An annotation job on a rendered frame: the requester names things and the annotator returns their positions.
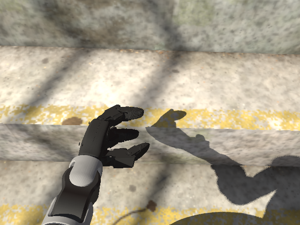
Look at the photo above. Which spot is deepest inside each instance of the left robot hand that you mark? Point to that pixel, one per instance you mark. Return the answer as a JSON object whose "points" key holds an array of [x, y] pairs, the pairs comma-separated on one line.
{"points": [[102, 134]]}

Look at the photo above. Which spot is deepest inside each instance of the left robot forearm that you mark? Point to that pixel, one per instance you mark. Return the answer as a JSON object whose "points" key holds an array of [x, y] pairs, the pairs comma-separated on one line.
{"points": [[80, 190]]}

